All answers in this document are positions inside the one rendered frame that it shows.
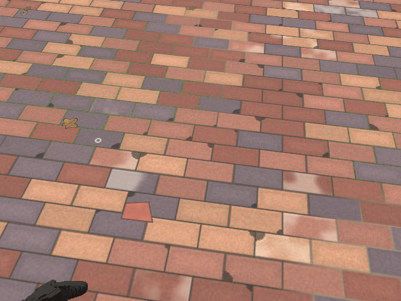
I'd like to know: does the left robot hand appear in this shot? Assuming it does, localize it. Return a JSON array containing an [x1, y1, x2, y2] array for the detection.
[[22, 280, 88, 301]]

